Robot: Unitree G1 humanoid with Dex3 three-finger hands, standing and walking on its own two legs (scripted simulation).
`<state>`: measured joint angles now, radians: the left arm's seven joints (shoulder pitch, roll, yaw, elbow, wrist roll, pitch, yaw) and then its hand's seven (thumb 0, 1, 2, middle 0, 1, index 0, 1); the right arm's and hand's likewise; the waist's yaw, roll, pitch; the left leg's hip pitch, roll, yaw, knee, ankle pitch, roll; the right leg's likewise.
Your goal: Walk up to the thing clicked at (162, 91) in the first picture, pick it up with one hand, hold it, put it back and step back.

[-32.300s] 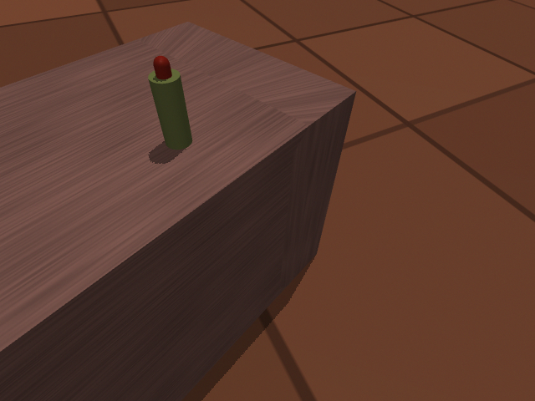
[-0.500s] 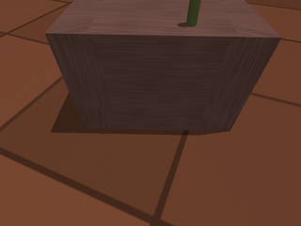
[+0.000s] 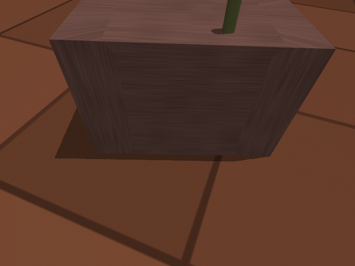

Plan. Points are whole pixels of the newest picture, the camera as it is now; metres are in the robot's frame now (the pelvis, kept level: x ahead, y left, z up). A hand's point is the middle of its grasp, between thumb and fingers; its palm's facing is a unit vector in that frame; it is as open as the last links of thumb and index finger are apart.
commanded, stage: step back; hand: right
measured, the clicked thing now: (232, 9) +1.10 -0.23 +0.12
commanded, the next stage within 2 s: stand in 0.14 s
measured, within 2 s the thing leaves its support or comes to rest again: neither
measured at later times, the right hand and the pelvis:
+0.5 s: hand out of the picture +0.09 -0.25 -0.14, palm faces -0.01 +0.94 -0.34, open 7.3 cm; pelvis -0.01 +0.00 +0.01, yaw +0 degrees
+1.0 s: hand out of the picture +0.06 -0.26 -0.15, palm faces -0.04 +0.94 -0.33, open 7.3 cm; pelvis -0.01 -0.01 +0.01, yaw +1 degrees
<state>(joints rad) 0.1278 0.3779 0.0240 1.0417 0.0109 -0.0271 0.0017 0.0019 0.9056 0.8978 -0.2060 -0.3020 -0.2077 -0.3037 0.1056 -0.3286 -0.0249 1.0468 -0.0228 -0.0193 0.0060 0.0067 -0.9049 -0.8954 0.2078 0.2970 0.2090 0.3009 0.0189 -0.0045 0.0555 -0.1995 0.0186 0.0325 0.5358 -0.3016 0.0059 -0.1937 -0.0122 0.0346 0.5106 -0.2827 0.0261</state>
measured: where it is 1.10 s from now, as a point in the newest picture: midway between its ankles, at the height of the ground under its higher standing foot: outside the picture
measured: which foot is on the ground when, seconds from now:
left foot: down 0.00-1.00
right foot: down 0.00-1.00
